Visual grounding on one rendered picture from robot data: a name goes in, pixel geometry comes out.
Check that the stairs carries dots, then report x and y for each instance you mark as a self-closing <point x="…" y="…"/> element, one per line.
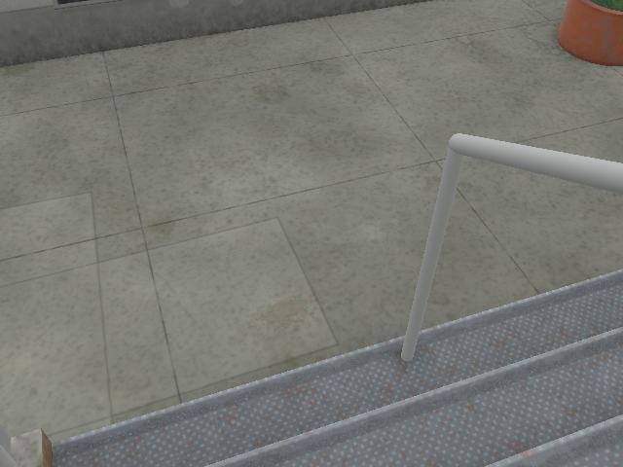
<point x="534" y="383"/>

